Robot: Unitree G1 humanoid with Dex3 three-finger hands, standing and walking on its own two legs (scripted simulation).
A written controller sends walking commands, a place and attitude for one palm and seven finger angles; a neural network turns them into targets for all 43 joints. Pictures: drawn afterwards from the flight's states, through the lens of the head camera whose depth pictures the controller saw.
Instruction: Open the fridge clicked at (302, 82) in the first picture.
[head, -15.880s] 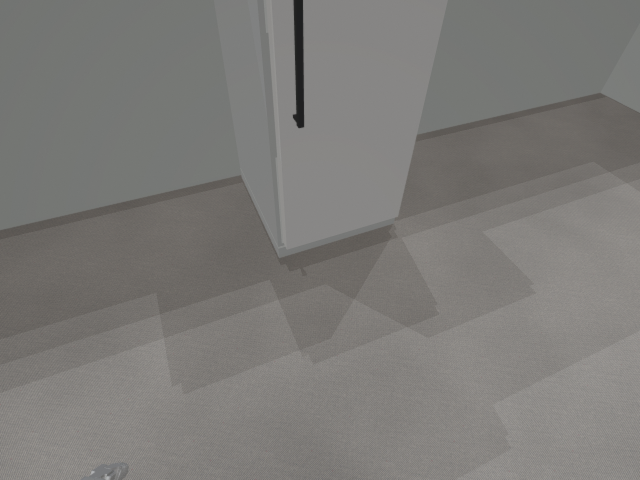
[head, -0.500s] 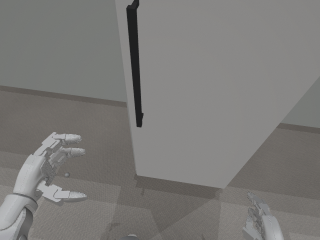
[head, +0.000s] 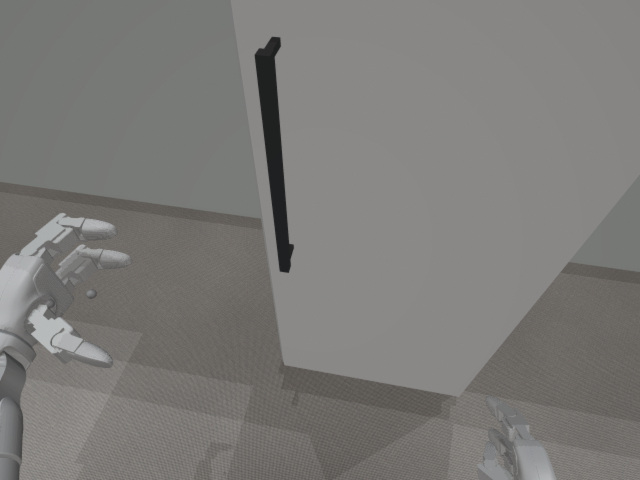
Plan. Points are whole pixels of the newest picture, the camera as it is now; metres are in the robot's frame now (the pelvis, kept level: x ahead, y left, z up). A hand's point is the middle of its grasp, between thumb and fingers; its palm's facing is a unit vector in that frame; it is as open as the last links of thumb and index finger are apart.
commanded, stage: raise the hand to about handle height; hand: left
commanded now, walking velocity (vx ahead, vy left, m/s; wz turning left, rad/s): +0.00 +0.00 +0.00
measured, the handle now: (280, 180) +0.50 +0.11 +0.10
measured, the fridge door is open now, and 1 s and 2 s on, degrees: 0 0 0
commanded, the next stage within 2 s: move the hooked fingers beside the handle in 0.48 s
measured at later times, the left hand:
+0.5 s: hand (109, 300) +0.27 +0.26 +0.11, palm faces -0.04 -1.00 -0.06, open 14.0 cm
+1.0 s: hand (150, 264) +0.32 +0.24 +0.11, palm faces -0.09 -1.00 -0.03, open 14.0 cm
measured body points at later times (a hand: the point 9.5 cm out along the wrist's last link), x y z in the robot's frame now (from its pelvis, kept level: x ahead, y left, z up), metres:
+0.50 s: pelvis +0.00 -0.01 +0.00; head +0.01 -0.02 +0.45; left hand +0.27 +0.31 +0.12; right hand +0.16 -0.25 -0.07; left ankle +0.01 +0.10 -0.72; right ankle +0.00 -0.13 -0.72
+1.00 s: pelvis -0.01 -0.01 +0.00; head +0.02 -0.01 +0.45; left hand +0.32 +0.29 +0.11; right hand +0.14 -0.26 -0.08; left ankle +0.01 +0.10 -0.72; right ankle +0.00 -0.13 -0.72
